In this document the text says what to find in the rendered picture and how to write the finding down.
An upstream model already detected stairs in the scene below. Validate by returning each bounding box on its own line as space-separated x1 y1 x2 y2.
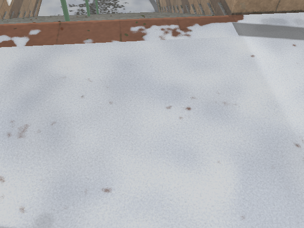
0 12 215 24

